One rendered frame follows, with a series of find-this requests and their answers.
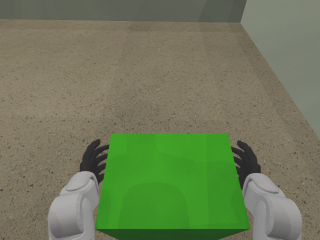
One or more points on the robot right hand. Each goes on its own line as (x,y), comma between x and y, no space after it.
(248,162)

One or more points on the carton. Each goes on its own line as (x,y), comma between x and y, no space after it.
(171,187)

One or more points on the right robot forearm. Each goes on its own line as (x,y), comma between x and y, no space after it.
(275,217)

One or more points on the left robot forearm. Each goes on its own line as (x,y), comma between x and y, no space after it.
(70,215)

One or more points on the robot left hand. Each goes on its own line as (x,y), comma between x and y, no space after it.
(90,160)

